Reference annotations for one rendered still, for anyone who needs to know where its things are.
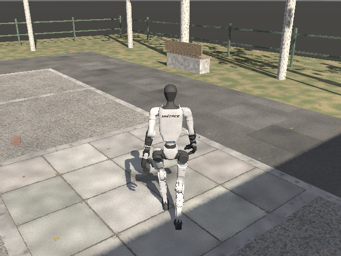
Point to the robot head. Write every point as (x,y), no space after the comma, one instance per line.
(170,92)

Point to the left robot thigh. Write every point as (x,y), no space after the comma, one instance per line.
(157,156)

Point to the right robot upper arm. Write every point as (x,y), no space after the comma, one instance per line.
(189,120)

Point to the left robot upper arm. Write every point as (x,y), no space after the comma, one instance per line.
(152,121)

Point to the right robot forearm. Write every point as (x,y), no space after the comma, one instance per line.
(192,139)

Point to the robot left hand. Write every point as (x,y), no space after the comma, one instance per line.
(143,165)

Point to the robot right hand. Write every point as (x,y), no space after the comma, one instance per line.
(189,147)

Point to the left robot forearm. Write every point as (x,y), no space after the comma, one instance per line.
(147,146)

